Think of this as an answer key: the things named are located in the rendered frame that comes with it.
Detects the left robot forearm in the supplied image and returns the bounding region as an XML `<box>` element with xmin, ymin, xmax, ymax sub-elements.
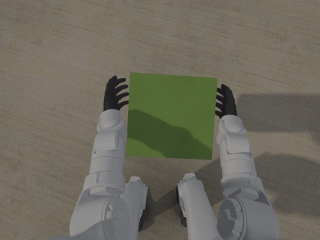
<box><xmin>69</xmin><ymin>109</ymin><xmax>128</xmax><ymax>232</ymax></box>

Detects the left robot upper arm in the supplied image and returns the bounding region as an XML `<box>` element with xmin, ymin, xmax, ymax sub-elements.
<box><xmin>46</xmin><ymin>195</ymin><xmax>132</xmax><ymax>240</ymax></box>

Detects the left robot hand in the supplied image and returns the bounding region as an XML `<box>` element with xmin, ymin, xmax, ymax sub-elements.
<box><xmin>103</xmin><ymin>75</ymin><xmax>129</xmax><ymax>111</ymax></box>

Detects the carton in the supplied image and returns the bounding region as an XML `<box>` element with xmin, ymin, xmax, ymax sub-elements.
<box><xmin>126</xmin><ymin>72</ymin><xmax>218</xmax><ymax>160</ymax></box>

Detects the right robot hand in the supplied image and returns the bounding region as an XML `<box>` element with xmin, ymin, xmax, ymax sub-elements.
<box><xmin>215</xmin><ymin>84</ymin><xmax>237</xmax><ymax>119</ymax></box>

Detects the robot right shin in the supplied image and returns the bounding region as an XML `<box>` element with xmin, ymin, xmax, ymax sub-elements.
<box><xmin>181</xmin><ymin>173</ymin><xmax>204</xmax><ymax>217</ymax></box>

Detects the robot right foot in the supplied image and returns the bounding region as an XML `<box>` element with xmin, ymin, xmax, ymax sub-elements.
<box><xmin>176</xmin><ymin>182</ymin><xmax>187</xmax><ymax>227</ymax></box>

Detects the right robot upper arm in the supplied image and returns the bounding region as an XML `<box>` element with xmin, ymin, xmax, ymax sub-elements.
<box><xmin>216</xmin><ymin>196</ymin><xmax>292</xmax><ymax>240</ymax></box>

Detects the right robot forearm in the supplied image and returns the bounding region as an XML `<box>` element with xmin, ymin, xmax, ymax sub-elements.
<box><xmin>216</xmin><ymin>114</ymin><xmax>280</xmax><ymax>237</ymax></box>

